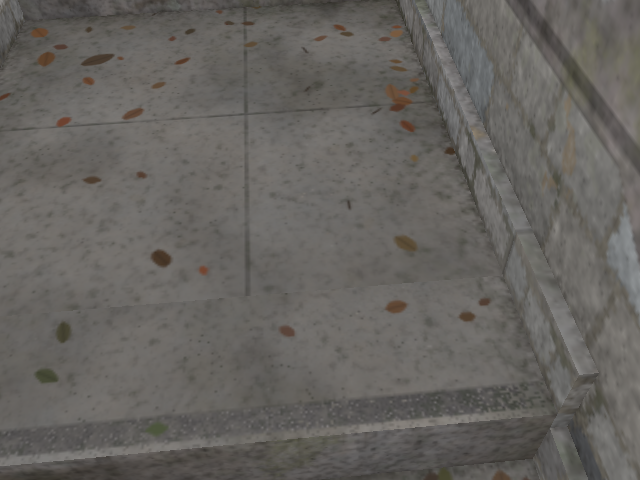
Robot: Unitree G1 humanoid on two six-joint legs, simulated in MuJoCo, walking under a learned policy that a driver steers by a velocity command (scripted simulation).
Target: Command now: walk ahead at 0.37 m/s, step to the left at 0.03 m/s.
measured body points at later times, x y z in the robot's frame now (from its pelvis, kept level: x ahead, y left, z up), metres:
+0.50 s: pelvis +0.20 +0.11 +0.05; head +0.21 +0.13 +0.50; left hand +0.47 +0.26 -0.01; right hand +0.08 -0.07 -0.09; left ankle +0.03 +0.16 -0.69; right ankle +0.28 +0.04 -0.56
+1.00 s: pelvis +0.46 +0.23 +0.21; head +0.47 +0.25 +0.66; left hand +0.45 +0.45 +0.05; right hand +0.72 +0.06 +0.15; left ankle +0.56 +0.32 -0.39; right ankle +0.31 +0.04 -0.44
